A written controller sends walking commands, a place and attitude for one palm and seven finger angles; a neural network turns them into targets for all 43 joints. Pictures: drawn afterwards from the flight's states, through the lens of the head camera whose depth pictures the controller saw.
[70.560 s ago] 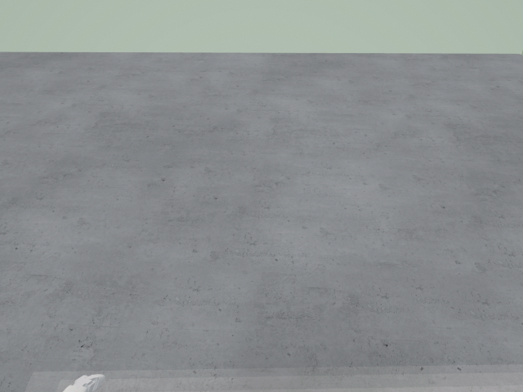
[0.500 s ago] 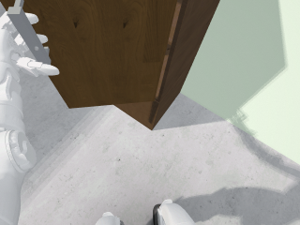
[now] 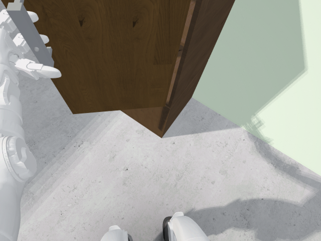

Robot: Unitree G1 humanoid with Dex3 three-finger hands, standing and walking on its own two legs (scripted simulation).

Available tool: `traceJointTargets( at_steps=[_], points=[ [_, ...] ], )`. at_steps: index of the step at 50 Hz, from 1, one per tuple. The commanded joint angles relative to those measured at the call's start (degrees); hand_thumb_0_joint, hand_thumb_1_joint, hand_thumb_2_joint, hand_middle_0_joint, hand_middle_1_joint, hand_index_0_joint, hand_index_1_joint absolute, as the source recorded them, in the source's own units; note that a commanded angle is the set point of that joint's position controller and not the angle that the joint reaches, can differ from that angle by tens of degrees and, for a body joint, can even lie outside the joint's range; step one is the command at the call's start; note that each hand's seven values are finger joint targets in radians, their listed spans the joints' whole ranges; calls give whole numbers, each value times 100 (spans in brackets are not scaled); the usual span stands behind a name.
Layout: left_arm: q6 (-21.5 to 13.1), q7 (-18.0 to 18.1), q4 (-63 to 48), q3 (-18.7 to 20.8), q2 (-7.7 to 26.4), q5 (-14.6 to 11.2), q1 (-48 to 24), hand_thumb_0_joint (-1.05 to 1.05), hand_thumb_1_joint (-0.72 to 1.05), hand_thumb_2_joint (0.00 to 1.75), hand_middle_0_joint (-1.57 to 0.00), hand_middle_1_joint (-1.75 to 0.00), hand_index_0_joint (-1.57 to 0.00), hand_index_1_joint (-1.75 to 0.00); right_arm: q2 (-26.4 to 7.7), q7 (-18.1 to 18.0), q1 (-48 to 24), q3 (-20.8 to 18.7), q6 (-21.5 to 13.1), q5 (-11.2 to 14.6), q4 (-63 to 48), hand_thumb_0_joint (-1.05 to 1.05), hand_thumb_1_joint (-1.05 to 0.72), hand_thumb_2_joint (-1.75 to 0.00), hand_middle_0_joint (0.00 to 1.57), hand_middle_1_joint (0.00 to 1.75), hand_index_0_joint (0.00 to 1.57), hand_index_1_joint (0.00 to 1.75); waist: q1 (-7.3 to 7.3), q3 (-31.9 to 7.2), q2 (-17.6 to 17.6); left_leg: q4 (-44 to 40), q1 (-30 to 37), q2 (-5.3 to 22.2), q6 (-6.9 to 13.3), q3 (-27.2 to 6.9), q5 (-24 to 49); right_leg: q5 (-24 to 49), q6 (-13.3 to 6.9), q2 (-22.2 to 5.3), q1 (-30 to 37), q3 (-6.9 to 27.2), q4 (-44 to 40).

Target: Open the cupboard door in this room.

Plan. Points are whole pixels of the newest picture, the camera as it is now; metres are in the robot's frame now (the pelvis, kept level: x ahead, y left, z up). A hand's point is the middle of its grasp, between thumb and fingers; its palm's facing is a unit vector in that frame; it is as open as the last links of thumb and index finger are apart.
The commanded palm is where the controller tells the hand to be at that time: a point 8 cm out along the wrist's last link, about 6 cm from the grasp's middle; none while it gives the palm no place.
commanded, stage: close the thumb around the handle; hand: left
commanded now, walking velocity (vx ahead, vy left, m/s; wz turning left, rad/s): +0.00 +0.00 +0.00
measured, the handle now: (35, 34) +0.58 +0.22 +0.11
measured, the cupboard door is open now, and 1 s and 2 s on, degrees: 43 45 88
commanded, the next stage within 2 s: pull the door open along its arc in 0.68 s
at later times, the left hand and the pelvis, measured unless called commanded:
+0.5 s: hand (42, 48) +0.54 +0.21 +0.11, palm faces +0.04 -1.00 -0.02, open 7.2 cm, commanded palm +0.52 +0.25 +0.11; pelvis +0.01 +0.00 +0.00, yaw +0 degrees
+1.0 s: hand (46, 54) +0.52 +0.20 +0.11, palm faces +0.04 -1.00 -0.01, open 5.7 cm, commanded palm +0.47 +0.24 +0.11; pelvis +0.01 -0.01 +0.00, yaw -1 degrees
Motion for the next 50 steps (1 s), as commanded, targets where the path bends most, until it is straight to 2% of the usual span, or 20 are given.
traceJointTargets(
  at_steps=[1,5,8,10,12,14,16,18,20,22,24,27,31,33,35,39,40,41,43,50],
  points=[
    [-379,-15,-1466,35,1361,-150,-2573,0,-39,35,-31,-121,-31,-121,-1061,-43,1150,-415,-58,-26,-178,0,-90,-90,20,30,20,30,15,-2817,971,-455,1919,-180,15,-366,2748,1902,-146,279,1393,110,-205],
    [-295,21,-1262,-84,1172,-174,-2612,0,-16,44,-32,-124,-32,-124,-1059,-40,1155,-408,-41,-23,-129,0,-90,-90,20,30,20,30,-83,-2526,875,-473,1823,-175,22,-374,2646,1802,-127,277,1232,94,-249],
    [-372,109,-1542,111,1415,-113,-2629,0,0,52,-34,-125,-34,-125,-1054,-27,1186,-420,-41,-48,-159,0,-90,-90,20,30,20,30,32,-2915,1025,-446,2036,-172,-7,-409,2986,1993,-153,280,1367,93,-165],
    [-380,129,-1534,-108,1115,-99,-2636,0,12,56,-34,-127,-34,-127,-1017,-1,1160,-421,-36,-52,-142,0,-90,-90,20,30,20,30,-12,-2729,1120,-439,2097,-156,-35,-421,3068,1947,-148,282,1218,66,-183],
    [-394,150,-1476,55,1288,-128,-2546,0,23,61,-35,-128,-35,-128,-1053,-10,1198,-427,-27,-48,-148,0,-90,-90,20,30,20,30,-9,-2743,820,-435,2006,-156,-1,-437,3056,1997,-161,300,1345,68,-177],
    [-369,161,-1451,-84,1115,-117,-2688,0,34,66,-36,-129,-36,-129,-1031,-1,1163,-418,-30,-49,-136,0,-90,-90,20,30,20,30,-44,-2656,963,-463,1955,-172,-9,-411,2890,1914,-138,284,1272,78,-196],
    [-319,182,-1261,48,1286,-99,-2493,0,45,71,-37,-130,-37,-130,-1048,-10,1162,-410,-25,-40,-142,0,-90,-90,20,30,20,30,-9,-2580,762,-472,1719,-187,23,-364,2686,1902,-135,278,1414,100,-210],
    [-369,200,-1333,135,1446,-51,-2571,0,56,76,-38,-131,-38,-131,-1039,-29,1165,-413,-28,-42,-158,0,-90,-90,20,30,20,30,0,-2669,798,-451,1737,-195,31,-354,2783,2039,-131,268,1484,125,-182],
    [-373,193,-1411,-69,1217,-39,-2631,0,68,80,-38,-133,-38,-133,-1011,-15,1155,-404,-36,-39,-174,0,-90,-90,20,30,20,30,-34,-2652,904,-462,1793,-192,20,-358,2825,2049,-133,267,1441,119,-178],
    [-428,196,-1518,-6,1251,-62,-2619,0,79,85,-39,-134,-39,-134,-1022,-12,1179,-417,-42,-49,-192,0,-90,-90,20,30,20,30,-22,-2818,995,-415,1966,-185,16,-365,2995,2099,-152,280,1402,113,-149],
    [-389,175,-1296,25,1284,-84,-2550,0,90,90,-40,-135,-40,-135,-1028,-14,1169,-415,-37,-33,-154,0,-90,-90,20,30,20,30,-54,-2700,711,-419,1757,-190,34,-346,2794,2080,-117,280,1478,132,-188],
    [-396,133,-1421,196,1498,-107,-2473,0,90,90,-40,-135,-40,-135,-1055,-27,1176,-413,-33,-33,-215,0,-90,-90,20,30,20,30,33,-2903,744,-419,1637,-226,63,-291,2768,2261,-143,275,1771,186,-160],
    [-376,139,-1517,225,1468,-136,-2379,0,90,90,-40,-135,-40,-135,-1020,-21,1125,-424,-7,-22,-240,0,-90,-90,20,30,20,30,70,-2854,810,-443,1687,-210,43,-278,2853,2311,-123,270,1769,165,-170],
    [-416,195,-1573,441,1716,-133,-2287,0,90,90,-40,-135,-40,-135,-1021,-19,1117,-424,-2,-20,-275,0,-90,-90,20,30,20,30,175,-2971,845,-435,1629,-226,44,-250,2927,2490,-139,266,1982,203,-149],
    [-438,192,-1697,147,1400,-103,-2239,0,90,90,-40,-135,-40,-135,-985,-4,1052,-427,-3,-5,-312,0,-90,-90,20,30,20,30,132,-2905,858,-465,1637,-235,48,-236,2874,2470,-129,263,1970,202,-168],
    [-528,255,-1815,187,1400,-103,-2308,0,90,90,-40,-135,-40,-135,-1004,-3,1059,-452,-18,-13,-280,0,-90,-90,20,30,20,30,142,-2922,893,-490,1797,-220,41,-266,2804,2295,-130,271,1857,189,-189],
    [-513,267,-1717,32,1337,-71,-2618,0,90,90,-40,-135,-40,-135,-1003,-12,1032,-432,-24,-4,-224,0,-90,-90,20,30,20,30,-13,-2746,859,-469,1700,-226,61,-259,2651,2225,-110,267,1748,213,-226],
    [-485,269,-1551,75,1315,-68,-2438,0,90,90,-40,-135,-40,-135,-1002,-12,1069,-443,-33,-4,-209,0,-90,-90,20,30,20,30,31,-2646,666,-494,1574,-238,71,-263,2493,2109,-109,270,1788,204,-252],
    [-559,261,-1755,126,1310,-88,-2205,0,90,90,-40,-135,-40,-135,-991,-22,1029,-452,-55,-10,-252,0,-90,-90,20,30,20,30,160,-2913,970,-514,1824,-237,44,-249,2749,2259,-137,255,1864,204,-202],
    [-495,134,-2291,135,915,-410,-849,0,90,90,-40,-135,-40,-135,-967,32,794,-512,-29,63,-488,0,-90,-90,20,30,20,30,479,-2962,530,-659,1755,-245,65,-123,2906,2632,-143,262,2426,207,-235]
  ],
)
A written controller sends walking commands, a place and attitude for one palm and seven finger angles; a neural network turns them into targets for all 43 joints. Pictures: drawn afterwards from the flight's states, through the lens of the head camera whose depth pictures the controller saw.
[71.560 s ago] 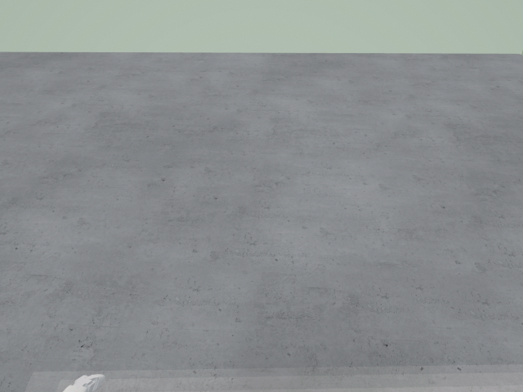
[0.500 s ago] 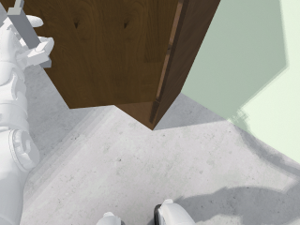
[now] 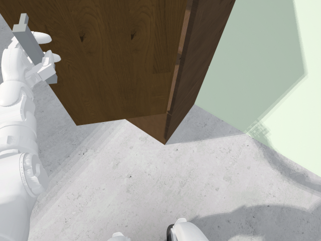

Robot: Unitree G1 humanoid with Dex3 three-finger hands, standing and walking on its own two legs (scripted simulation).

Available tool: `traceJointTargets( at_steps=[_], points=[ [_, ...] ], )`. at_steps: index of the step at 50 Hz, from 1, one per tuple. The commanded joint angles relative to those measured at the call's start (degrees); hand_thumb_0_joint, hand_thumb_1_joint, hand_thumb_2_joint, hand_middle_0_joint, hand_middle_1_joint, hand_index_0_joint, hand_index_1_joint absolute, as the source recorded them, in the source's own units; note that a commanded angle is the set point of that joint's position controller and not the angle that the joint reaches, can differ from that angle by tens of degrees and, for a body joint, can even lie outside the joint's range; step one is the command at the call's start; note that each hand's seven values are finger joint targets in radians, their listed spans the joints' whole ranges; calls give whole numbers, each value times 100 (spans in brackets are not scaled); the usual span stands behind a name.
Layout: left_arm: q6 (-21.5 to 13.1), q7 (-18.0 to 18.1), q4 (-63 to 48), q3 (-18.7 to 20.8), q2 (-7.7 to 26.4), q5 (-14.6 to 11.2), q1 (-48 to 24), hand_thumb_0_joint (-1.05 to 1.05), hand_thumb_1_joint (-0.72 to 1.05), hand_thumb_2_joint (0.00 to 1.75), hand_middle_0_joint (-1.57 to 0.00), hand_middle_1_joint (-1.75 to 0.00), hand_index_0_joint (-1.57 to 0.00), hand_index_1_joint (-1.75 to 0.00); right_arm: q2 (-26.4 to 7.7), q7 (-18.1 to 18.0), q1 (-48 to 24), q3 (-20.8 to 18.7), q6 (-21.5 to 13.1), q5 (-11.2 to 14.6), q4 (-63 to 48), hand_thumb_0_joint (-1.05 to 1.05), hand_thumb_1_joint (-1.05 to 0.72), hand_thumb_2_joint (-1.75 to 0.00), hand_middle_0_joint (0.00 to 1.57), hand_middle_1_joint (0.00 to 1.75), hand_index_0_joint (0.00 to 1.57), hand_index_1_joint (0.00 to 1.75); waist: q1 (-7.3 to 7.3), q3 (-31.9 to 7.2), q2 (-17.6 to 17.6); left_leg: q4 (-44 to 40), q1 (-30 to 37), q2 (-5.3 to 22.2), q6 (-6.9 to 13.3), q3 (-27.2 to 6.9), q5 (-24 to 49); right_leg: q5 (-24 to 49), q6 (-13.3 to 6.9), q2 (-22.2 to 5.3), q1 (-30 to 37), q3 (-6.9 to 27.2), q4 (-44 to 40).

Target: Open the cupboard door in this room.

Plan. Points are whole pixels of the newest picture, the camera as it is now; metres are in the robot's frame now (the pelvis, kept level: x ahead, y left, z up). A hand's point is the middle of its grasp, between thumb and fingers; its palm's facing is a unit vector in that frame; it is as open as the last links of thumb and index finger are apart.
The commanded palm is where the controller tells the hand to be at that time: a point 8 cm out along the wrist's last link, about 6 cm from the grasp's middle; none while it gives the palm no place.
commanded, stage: pull the door open along its arc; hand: left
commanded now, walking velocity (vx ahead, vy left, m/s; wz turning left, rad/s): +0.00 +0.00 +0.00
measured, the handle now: (39, 51) +0.56 +0.24 +0.11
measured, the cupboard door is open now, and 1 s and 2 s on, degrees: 45 88 87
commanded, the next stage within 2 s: open thumb and fingers to let go in 0.86 s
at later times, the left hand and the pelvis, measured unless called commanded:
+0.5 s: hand (74, 112) +0.38 +0.14 +0.11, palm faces +0.43 -0.90 +0.02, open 5.7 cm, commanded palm +0.32 +0.20 +0.10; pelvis +0.01 -0.01 +0.02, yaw +1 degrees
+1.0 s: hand (118, 148) +0.30 +0.06 +0.11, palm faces +0.42 -0.91 -0.02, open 6.1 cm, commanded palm +0.26 +0.10 +0.10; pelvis +0.00 -0.03 +0.02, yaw +4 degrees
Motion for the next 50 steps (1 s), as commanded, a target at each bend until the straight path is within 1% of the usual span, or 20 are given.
traceJointTargets(
  at_steps=[1,3,6,9,10,11,12,14,16,17,19,22,29,36,39,45,46,47,48,50],
  points=[
    [-394,-157,-1798,91,1340,-324,-1353,0,90,90,-40,-135,-40,-135,-969,-33,708,-410,-101,63,-505,0,-90,-90,20,30,20,30,396,-2849,415,-507,1373,-285,113,-193,2938,2732,-115,199,2291,95,-186],
    [-377,-138,-2213,65,1195,-417,-837,0,90,90,-40,-135,-40,-135,-931,-17,600,-432,-114,95,-591,0,-90,-90,20,30,20,30,538,-2881,532,-563,1523,-265,101,-195,3264,2881,-137,182,2401,87,-173],
    [-240,-74,-2686,-51,791,-609,64,0,90,90,-40,-135,-40,-135,-876,30,371,-462,-151,153,-737,0,-90,-90,20,30,20,30,672,-2580,114,-730,1330,-284,140,-87,3078,3006,-124,163,2736,106,-277],
    [-143,10,-3391,-153,519,-703,876,0,90,90,-40,-135,-40,-135,-799,38,138,-463,-221,197,-848,0,-90,-90,20,30,20,30,829,-2421,238,-855,1393,-284,132,-28,3243,3155,-142,104,2925,114,-283],
    [-63,889,-3906,644,347,-1061,928,0,90,90,-40,-135,-40,-135,-611,75,-115,-476,-301,176,-925,0,-90,-90,20,30,20,30,1294,-2281,46,-897,1180,-360,31,-31,3019,2956,-119,143,2946,-15,-403],
    [66,1331,-4018,162,-216,-941,1405,0,90,90,-40,-135,-40,-135,-600,125,-207,-469,-373,161,-915,0,-90,-90,20,30,20,30,1127,-2118,-7,-981,1253,-357,11,-9,2913,2823,-94,149,2917,-38,-429],
    [89,1726,-4309,156,-347,-832,1649,0,90,90,-40,-135,-40,-135,-571,158,-242,-480,-439,141,-891,0,-90,-90,20,30,20,30,1162,-1973,-220,-1024,1187,-340,2,-57,2930,2766,-108,142,2948,-88,-439],
    [184,2382,-4918,-82,-722,-461,2288,0,90,90,-40,-135,-40,-135,-501,241,-368,-492,-499,83,-882,0,-90,-90,20,30,20,30,1229,-2112,58,-1052,1396,-343,-25,17,3207,2926,-109,85,3046,-65,-390],
    [272,2962,-5421,-336,-1076,-165,2298,0,90,90,-40,-135,-40,-135,-431,268,-527,-510,-512,8,-845,0,-90,-90,20,30,20,30,1185,-2045,24,-1086,1520,-342,-55,31,3160,2947,-124,57,3108,-58,-431],
    [326,3271,-5509,-392,-1192,-57,2315,0,90,90,-40,-135,-40,-135,-422,250,-622,-515,-503,-23,-828,0,-90,-90,20,30,20,30,1163,-1978,-268,-1111,1507,-342,-45,-3,2969,2807,-130,63,3158,-54,-497],
    [429,3671,-5674,-773,-1624,174,2377,0,90,90,-40,-135,-40,-135,-353,189,-806,-499,-477,-74,-806,0,-90,-90,20,30,20,30,1137,-1897,-306,-1202,1579,-359,-58,21,2680,2629,-124,6,3216,-18,-566],
    [540,4050,-5849,-1137,-1941,423,2224,0,90,90,-40,-135,-40,-135,-284,58,-1089,-456,-433,-139,-770,0,-90,-90,20,30,20,30,1087,-1611,-477,-1329,1698,-366,-36,1,2298,2248,-121,-54,3221,34,-782],
    [546,4194,-6257,-2063,-2794,589,2552,0,90,90,-40,-135,-40,-135,-108,-109,-1531,-384,-423,-224,-759,0,-90,-90,20,30,20,30,1081,-1418,-441,-1433,2054,-392,-21,16,2160,2121,-121,-134,3305,68,-988],
    [637,4252,-7345,-3003,-3583,687,3829,0,90,90,-40,-135,-40,-135,3,-47,-1780,-385,-493,-246,-958,0,-90,-90,20,30,20,30,1186,-1429,-387,-1445,2346,-382,-25,10,2498,2447,-155,-155,3521,-7,-959],
    [789,4424,-7586,-3246,-3698,787,4171,0,90,90,-40,-135,-40,-135,19,-57,-1921,-362,-499,-262,-1000,0,-90,-90,20,30,20,30,1168,-1171,-605,-1476,2290,-393,-12,-36,2182,2103,-137,-178,3451,19,-1065],
    [1025,4813,-7914,-4019,-4318,1122,4536,0,90,90,-40,-135,-40,-135,128,0,-2073,-366,-567,-296,-994,0,-90,-90,20,30,20,30,1122,-996,-684,-1338,2331,-411,0,-107,2077,1883,-160,-197,3268,17,-1078],
    [1054,4859,-7915,-4003,-4291,1106,4427,0,90,90,-40,-135,-40,-135,127,4,-2110,-354,-575,-297,-971,0,-90,-90,20,30,20,30,1115,-983,-580,-1295,2337,-428,1,-103,2043,1865,-158,-200,3212,26,-1077],
    [1079,4905,-7800,-3946,-4204,1110,4189,0,90,90,-40,-135,-40,-135,121,-12,-2130,-341,-566,-292,-902,0,-90,-90,20,30,20,30,1069,-888,-673,-1284,2292,-438,0,-127,1915,1686,-148,-217,3147,42,-1143],
    [1075,4953,-7718,-3717,-3957,1075,3586,0,90,90,-40,-135,-40,-135,91,-64,-2183,-317,-546,-298,-819,0,-90,-90,20,30,20,30,1009,-850,-720,-1271,2234,-461,12,-151,1733,1436,-121,-249,3042,110,-1201],
    [1079,4968,-7455,-3530,-3881,1034,3441,0,76,84,-39,-134,-39,-134,126,-133,-2244,-309,-539,-317,-748,0,-90,-90,20,30,20,30,1056,-887,-685,-1252,2236,-498,23,-130,1583,1172,-110,-274,3019,178,-1288]
  ],
)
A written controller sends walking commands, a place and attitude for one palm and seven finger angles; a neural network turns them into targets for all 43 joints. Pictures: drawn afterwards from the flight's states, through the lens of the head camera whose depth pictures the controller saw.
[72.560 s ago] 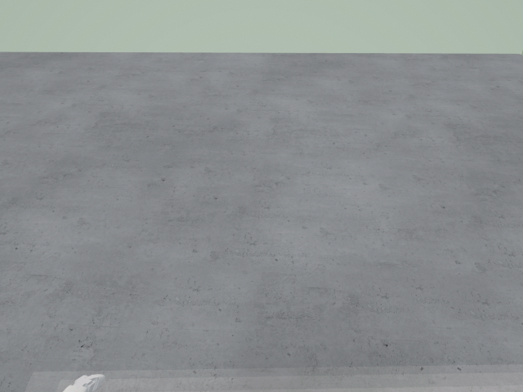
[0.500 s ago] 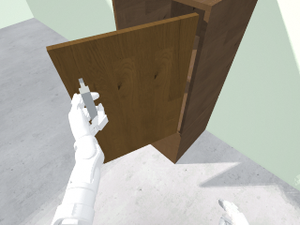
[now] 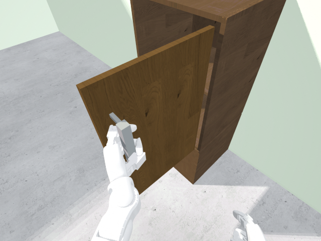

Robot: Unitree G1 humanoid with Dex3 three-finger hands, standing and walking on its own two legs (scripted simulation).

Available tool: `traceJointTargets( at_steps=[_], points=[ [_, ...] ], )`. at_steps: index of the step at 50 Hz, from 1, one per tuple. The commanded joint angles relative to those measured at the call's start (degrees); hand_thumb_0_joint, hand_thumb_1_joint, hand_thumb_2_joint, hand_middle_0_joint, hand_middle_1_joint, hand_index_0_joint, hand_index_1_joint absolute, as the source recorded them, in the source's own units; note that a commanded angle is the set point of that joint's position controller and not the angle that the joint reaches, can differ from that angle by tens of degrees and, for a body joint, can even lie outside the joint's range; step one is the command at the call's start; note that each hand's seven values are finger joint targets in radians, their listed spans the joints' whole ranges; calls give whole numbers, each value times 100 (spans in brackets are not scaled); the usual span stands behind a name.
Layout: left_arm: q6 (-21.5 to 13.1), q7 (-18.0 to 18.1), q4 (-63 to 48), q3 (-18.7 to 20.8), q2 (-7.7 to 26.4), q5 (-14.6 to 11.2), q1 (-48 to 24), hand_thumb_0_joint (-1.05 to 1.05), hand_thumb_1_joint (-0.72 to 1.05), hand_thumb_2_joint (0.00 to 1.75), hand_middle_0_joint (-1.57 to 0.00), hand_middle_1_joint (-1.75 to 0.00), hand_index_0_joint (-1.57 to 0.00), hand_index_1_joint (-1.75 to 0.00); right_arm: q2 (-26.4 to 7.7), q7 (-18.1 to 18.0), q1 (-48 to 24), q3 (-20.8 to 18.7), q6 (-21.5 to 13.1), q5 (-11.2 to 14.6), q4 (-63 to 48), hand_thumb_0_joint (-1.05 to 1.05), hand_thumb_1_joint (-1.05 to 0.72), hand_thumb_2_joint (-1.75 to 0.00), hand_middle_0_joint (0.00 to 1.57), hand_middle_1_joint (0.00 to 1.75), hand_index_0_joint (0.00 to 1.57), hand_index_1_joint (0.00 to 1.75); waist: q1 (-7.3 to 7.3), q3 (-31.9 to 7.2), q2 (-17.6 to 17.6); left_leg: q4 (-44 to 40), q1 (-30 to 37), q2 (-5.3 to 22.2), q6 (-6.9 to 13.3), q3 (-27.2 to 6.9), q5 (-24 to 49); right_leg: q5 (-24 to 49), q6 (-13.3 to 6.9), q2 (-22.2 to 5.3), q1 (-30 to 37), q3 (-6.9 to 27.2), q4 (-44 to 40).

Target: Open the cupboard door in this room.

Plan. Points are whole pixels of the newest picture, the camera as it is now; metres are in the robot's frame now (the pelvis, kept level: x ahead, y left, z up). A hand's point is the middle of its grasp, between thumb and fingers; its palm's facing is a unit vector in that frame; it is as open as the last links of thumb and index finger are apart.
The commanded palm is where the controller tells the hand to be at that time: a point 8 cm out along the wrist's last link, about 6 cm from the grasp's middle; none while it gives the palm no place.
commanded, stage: open thumb and fingers to let go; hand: left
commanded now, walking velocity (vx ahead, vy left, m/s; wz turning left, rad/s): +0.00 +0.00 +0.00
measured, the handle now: (123, 140) +0.34 +0.11 +0.09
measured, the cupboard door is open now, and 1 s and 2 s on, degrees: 88 87 88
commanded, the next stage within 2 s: slide the hand sideways off the handle in 0.78 s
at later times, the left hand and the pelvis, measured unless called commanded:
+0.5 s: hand (136, 147) +0.31 +0.07 +0.09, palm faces +0.37 -0.93 +0.00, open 12.8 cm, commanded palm +0.27 +0.12 +0.08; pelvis -0.03 +0.01 +0.00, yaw +0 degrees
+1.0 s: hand (133, 155) +0.30 +0.08 +0.09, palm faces +0.10 -0.99 -0.09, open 15.2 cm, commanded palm +0.27 +0.12 +0.08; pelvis -0.03 +0.02 +0.00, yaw +0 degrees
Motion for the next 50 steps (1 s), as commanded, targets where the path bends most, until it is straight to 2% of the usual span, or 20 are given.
traceJointTargets(
  at_steps=[1,4,7,12,14,17,18,19,20,27,30,32,36,38,44,45,46,47,49,50],
  points=[
    [-357,111,-1081,313,-183,134,-2067,0,69,81,-38,-133,-38,-133,-397,-126,-786,-81,-288,-17,-775,0,-90,-90,20,30,20,30,58,-1056,-735,-225,-96,-360,258,100,1215,1238,92,-144,819,432,-832],
    [-411,10,-739,395,-153,82,-2367,0,48,72,-37,-130,-37,-130,-399,-179,-765,-69,-298,-19,-698,0,-90,-90,20,30,20,30,30,-1152,-942,-255,-103,-370,273,84,1133,1145,130,-165,833,476,-880],
    [-458,-113,-528,450,-120,62,-2522,0,27,63,-35,-128,-35,-128,-406,-201,-759,-58,-278,-10,-677,0,-90,-90,20,30,20,30,69,-1182,-802,-320,-112,-373,261,85,1115,1103,108,-170,860,474,-878],
    [-551,-177,-293,557,-82,0,-2732,0,-8,48,-33,-124,-33,-124,-430,-211,-753,-74,-302,-11,-691,0,-90,-90,20,30,20,30,65,-1234,-979,-340,-168,-355,268,69,1080,1041,119,-153,843,455,-867],
    [-577,-168,-284,471,-210,-7,-2802,0,-22,42,-32,-123,-32,-123,-420,-192,-747,-69,-321,-13,-722,0,-90,-90,20,30,20,30,83,-1282,-844,-374,-161,-354,263,78,1077,1008,93,-132,821,396,-794],
    [-598,-128,-216,587,-95,7,-2779,0,-43,33,-30,-121,-30,-121,-438,-180,-739,-76,-311,-5,-712,0,-90,-90,20,30,20,30,122,-1278,-847,-375,-211,-347,253,69,1058,935,76,-122,817,398,-802],
    [-595,-119,-219,493,-193,27,-2874,0,-50,30,-30,-120,-30,-120,-424,-171,-774,-65,-307,3,-729,0,-90,-90,20,30,20,30,90,-1204,-686,-390,-216,-349,250,83,977,797,68,-127,728,382,-797],
    [-599,-82,-167,455,-223,54,-3078,0,-50,30,-30,-120,-30,-120,-425,-168,-756,-67,-321,-4,-698,0,-90,-90,20,30,20,30,27,-1148,-739,-375,-200,-340,257,72,930,714,75,-123,628,369,-801],
    [-599,-52,-146,461,-240,66,-3015,0,-50,30,-30,-120,-30,-120,-432,-161,-738,-81,-330,-11,-703,0,-90,-90,20,30,20,30,51,-1175,-764,-387,-206,-330,255,72,939,692,65,-106,634,343,-790],
    [-574,68,-10,453,-248,132,-2983,0,-50,30,-24,-85,-24,-85,-449,-140,-719,-97,-328,-12,-698,0,-90,-90,20,30,20,30,109,-1251,-735,-441,-242,-312,240,66,919,601,30,-64,647,305,-761],
    [-567,107,-63,394,-332,121,-3094,0,-50,30,-22,-70,-22,-70,-442,-130,-722,-88,-321,-10,-709,0,-90,-90,20,30,20,30,96,-1234,-645,-450,-252,-303,234,66,925,595,19,-50,600,272,-707],
    [-557,150,47,461,-275,123,-3151,0,-50,30,-20,-60,-20,-60,-455,-134,-716,-93,-316,-7,-675,0,-90,-90,20,30,20,30,80,-1199,-862,-452,-273,-294,236,48,865,479,31,-38,575,264,-755],
    [-553,199,11,283,-486,137,-3322,0,-50,30,-17,-40,-17,-40,-428,-118,-722,-84,-336,-5,-669,0,-90,-90,20,30,20,30,45,-1161,-654,-469,-224,-288,225,40,821,411,15,-27,467,216,-696],
    [-520,236,118,381,-395,117,-3237,0,-50,30,-15,-30,-15,-30,-446,-117,-748,-78,-334,-8,-661,0,-90,-90,20,30,20,30,61,-1152,-753,-458,-281,-289,229,36,796,376,25,-23,459,219,-700],
    [-508,235,120,309,-466,89,-3485,0,-50,30,-15,-30,-15,-30,-436,-122,-775,-62,-330,7,-631,0,-90,-90,20,30,20,30,21,-1149,-740,-462,-270,-292,218,17,698,282,30,-23,386,211,-693],
    [-720,-995,238,-802,-59,616,-3229,0,-50,30,-15,-30,-15,-30,-621,-146,-333,-40,-307,7,-437,0,-90,-90,20,30,20,30,-378,-902,-1175,-432,-87,-261,319,1,811,835,18,-36,252,325,-589],
    [-974,-1640,-113,-355,391,395,-3524,0,-50,30,-15,-30,-15,-30,-630,-208,-299,-74,-342,88,-673,0,-90,-90,20,30,20,30,-245,-1198,-906,-383,-69,-291,361,40,929,1102,1,-60,374,332,-527],
    [-1129,-2142,-264,-382,526,285,-3661,0,-50,30,-15,-30,-15,-30,-645,-262,-295,-46,-370,121,-728,0,-90,-90,20,30,20,30,-213,-1398,-556,-362,37,-319,358,59,963,1216,-14,-75,482,374,-446],
    [-1261,-3062,-194,-506,528,-82,-3818,0,-50,30,-15,-30,-15,-30,-622,-335,-287,14,-515,264,-805,0,-90,-90,20,30,20,30,-256,-1347,-207,-394,195,-331,339,3,851,1128,-29,-53,389,334,-417],
    [-1221,-3358,-144,-389,484,-442,-3841,0,-50,30,-15,-30,-15,-30,-615,-367,-319,50,-595,353,-861,0,-90,-90,20,30,20,30,-260,-1288,-194,-418,199,-333,324,-36,739,1004,-23,-19,366,297,-464]
  ],
)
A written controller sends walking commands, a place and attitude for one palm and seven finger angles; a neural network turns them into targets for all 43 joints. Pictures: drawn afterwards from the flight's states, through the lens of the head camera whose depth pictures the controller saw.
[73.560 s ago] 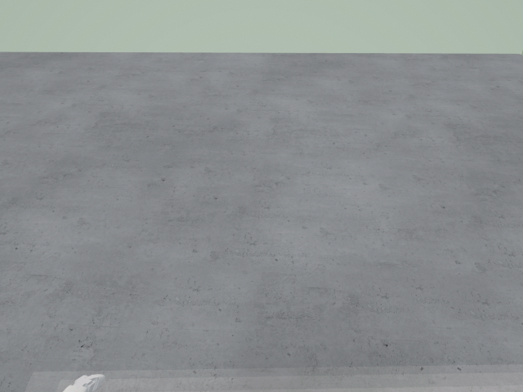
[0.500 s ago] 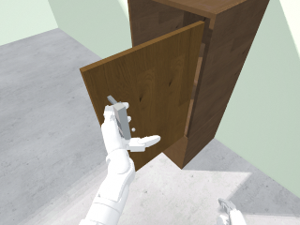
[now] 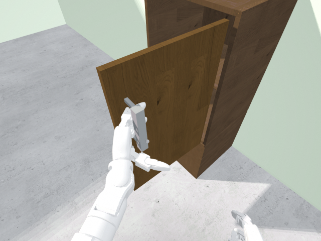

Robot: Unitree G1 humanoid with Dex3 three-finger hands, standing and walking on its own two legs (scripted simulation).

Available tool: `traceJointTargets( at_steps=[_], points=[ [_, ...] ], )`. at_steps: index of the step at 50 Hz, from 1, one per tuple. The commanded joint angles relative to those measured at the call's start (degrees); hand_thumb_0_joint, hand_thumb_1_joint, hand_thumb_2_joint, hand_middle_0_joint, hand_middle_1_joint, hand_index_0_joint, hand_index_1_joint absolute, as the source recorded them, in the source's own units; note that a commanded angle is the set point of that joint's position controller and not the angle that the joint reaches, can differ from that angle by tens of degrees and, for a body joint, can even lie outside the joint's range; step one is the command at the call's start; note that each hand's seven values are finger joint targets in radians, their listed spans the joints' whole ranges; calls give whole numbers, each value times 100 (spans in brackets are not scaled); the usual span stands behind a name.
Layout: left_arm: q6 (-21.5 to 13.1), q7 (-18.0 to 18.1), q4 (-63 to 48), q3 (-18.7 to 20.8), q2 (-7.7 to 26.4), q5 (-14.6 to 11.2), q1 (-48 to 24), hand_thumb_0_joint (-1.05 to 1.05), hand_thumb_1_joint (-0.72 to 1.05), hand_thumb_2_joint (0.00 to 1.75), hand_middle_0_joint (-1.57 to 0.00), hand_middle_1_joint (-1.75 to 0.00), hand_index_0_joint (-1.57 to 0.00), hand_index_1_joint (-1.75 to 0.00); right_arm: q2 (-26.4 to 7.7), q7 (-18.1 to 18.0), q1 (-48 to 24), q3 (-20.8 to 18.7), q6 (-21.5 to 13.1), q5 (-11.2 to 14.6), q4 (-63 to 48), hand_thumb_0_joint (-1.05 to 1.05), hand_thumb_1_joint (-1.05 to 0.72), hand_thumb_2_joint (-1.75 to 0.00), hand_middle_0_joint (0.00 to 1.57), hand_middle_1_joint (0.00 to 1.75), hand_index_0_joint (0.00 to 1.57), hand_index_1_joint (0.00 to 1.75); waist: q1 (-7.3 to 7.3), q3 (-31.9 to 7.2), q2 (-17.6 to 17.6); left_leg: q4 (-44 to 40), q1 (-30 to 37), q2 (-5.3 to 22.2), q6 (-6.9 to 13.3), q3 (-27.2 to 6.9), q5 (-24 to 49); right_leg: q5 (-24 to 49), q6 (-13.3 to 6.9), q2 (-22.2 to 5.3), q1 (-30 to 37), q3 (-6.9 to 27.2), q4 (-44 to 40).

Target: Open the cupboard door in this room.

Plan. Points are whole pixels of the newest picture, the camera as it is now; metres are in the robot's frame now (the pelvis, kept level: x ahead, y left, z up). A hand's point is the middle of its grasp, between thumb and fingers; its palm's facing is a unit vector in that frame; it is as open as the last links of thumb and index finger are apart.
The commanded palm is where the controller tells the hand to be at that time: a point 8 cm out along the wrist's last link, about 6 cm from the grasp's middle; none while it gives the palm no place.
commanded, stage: slide the hand sideways off the handle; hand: left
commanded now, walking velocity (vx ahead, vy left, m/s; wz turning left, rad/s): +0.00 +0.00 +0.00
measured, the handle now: (135, 125) +0.38 +0.10 +0.09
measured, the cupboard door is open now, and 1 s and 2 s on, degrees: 87 88 88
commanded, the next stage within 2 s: draw the hand back to the body in 1.08 s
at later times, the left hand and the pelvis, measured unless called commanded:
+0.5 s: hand (140, 154) +0.29 +0.07 +0.09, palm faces -0.08 -1.00 -0.03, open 16.2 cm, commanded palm +0.26 +0.13 +0.08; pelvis +0.01 +0.00 +0.00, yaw -2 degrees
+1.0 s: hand (116, 169) +0.26 +0.12 +0.08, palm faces -0.03 -1.00 -0.05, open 16.1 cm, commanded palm +0.22 +0.18 +0.08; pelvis +0.03 -0.02 +0.00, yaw -1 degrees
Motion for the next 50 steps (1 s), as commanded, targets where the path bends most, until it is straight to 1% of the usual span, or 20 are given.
traceJointTargets(
  at_steps=[1,3,4,6,7,8,9,11,12,13,17,20,22,25,26,30,37,43,48,50],
  points=[
    [-516,-1922,-1316,-538,-149,-708,-2470,0,-50,30,-15,-30,-15,-30,-623,-192,-385,-100,-549,285,-1004,0,-90,-90,20,30,20,30,-330,-1261,-166,-697,461,-130,119,-131,374,545,-138,204,697,161,-664],
    [-327,-1939,-1038,-297,-294,-1176,-2195,0,-50,30,-15,-30,-15,-30,-647,-174,-421,-53,-710,369,-1011,0,-90,-90,20,30,20,30,-288,-924,-510,-821,318,-105,78,-227,85,126,-100,249,577,51,-755],
    [-294,-1856,-1101,-77,-149,-1254,-2145,0,-50,30,-15,-30,-15,-30,-689,-149,-416,-60,-769,369,-1007,0,-90,-90,20,30,20,30,-215,-952,-614,-863,256,-109,60,-249,53,46,-87,244,603,34,-758],
    [-273,-1651,-1224,151,-21,-1200,-1879,0,-50,30,-15,-30,-15,-30,-695,-65,-379,-93,-866,335,-1040,0,-90,-90,20,30,20,30,-76,-1097,-635,-876,251,-110,49,-217,186,107,-76,232,699,46,-730],
    [-311,-1548,-1373,264,158,-1078,-1727,0,-50,30,-15,-30,-15,-30,-702,-13,-366,-99,-891,314,-1055,0,-90,-90,20,30,20,30,35,-1188,-452,-901,290,-108,26,-214,371,250,-115,224,790,41,-652],
    [-337,-1471,-1521,232,124,-978,-1547,0,-50,30,-15,-30,-15,-30,-664,51,-345,-108,-912,291,-1087,0,-90,-90,20,30,20,30,38,-1209,-360,-883,351,-97,26,-176,538,441,-107,207,803,46,-614],
    [-351,-1413,-1552,317,214,-895,-1280,0,-50,30,-15,-30,-15,-30,-680,92,-293,-128,-913,269,-1110,0,-90,-90,20,30,20,30,76,-1267,-564,-860,314,-86,31,-149,672,604,-105,207,892,56,-585],
    [-361,-1390,-1749,290,224,-803,-988,0,-50,30,-15,-30,-15,-30,-669,149,-333,-127,-899,261,-1180,0,-90,-90,20,30,20,30,101,-1163,-462,-860,254,-83,35,-79,654,617,-108,209,910,90,-590],
    [-352,-1366,-1739,514,503,-770,-777,0,-50,30,-15,-30,-15,-30,-702,153,-342,-136,-868,261,-1188,0,-90,-90,20,30,20,30,153,-1123,-557,-873,174,-68,35,-74,580,515,-112,211,959,120,-625],
    [-356,-1378,-1953,393,393,-754,-810,0,-50,30,-15,-30,-15,-30,-677,158,-381,-121,-862,255,-1244,0,-90,-90,20,30,20,30,118,-1090,-563,-884,176,-75,52,-52,595,570,-103,199,996,136,-633],
    [-290,-1390,-2295,672,723,-701,-245,0,-50,30,-15,-30,-15,-30,-664,128,-425,-135,-804,252,-1305,0,-90,-90,20,30,20,30,186,-1081,-469,-874,155,-80,68,30,586,591,-99,206,1139,218,-706],
    [-242,-1471,-2682,499,563,-756,-35,0,-50,30,-15,-30,-15,-30,-633,110,-451,-118,-816,264,-1369,0,-90,-90,20,30,20,30,108,-977,-306,-838,203,-91,70,40,555,614,-83,218,1055,203,-707],
    [-226,-1512,-2780,687,764,-808,279,0,-50,30,-15,-30,-15,-30,-646,81,-476,-113,-840,267,-1367,0,-90,-90,20,30,20,30,140,-909,-437,-828,136,-98,76,34,508,555,-81,219,1119,232,-758],
    [-239,-1610,-3098,610,721,-859,355,0,-50,30,-15,-30,-15,-30,-636,44,-444,-108,-907,254,-1371,0,-90,-90,20,30,20,30,59,-970,-371,-752,197,-120,88,27,580,713,-50,206,1081,234,-713],
    [-225,-1647,-3019,751,812,-904,657,0,-50,30,-15,-30,-15,-30,-648,28,-431,-117,-929,258,-1372,0,-90,-90,20,30,20,30,96,-945,-549,-725,122,-126,94,34,575,721,-38,210,1132,260,-735],
    [-233,-1836,-3151,962,1025,-994,713,0,-50,30,-15,-30,-15,-30,-661,-37,-453,-111,-981,262,-1320,0,-90,-90,20,30,20,30,47,-934,-435,-634,94,-161,103,39,629,805,-16,188,1139,345,-745],
    [-228,-2098,-3304,1316,1220,-1184,1614,0,-50,30,-15,-30,-15,-30,-678,-55,-385,-130,-1096,277,-1377,0,-90,-90,20,30,20,30,165,-1027,-416,-533,42,-176,89,37,940,1280,-8,179,1330,370,-648],
    [-293,-2302,-3579,1539,1403,-1316,2120,0,-50,30,-15,-30,-15,-30,-723,-72,-338,-135,-1177,289,-1444,0,-90,-90,20,30,20,30,120,-878,-453,-433,-108,-171,89,24,911,1308,29,170,1245,403,-591],
    [-448,-2519,-3826,1675,1515,-1472,2425,0,-50,30,-15,-30,-15,-30,-747,-105,-298,-150,-1311,306,-1475,0,-90,-90,20,30,20,30,113,-897,-243,-296,-180,-189,76,6,869,1203,30,147,1177,467,-548],
    [-513,-2616,-3879,1678,1523,-1517,2485,0,-50,30,-15,-30,-15,-30,-777,-118,-266,-158,-1371,316,-1469,0,-90,-90,20,30,20,30,72,-880,-375,-259,-209,-190,83,-19,864,1191,36,161,1108,444,-512]
  ],
)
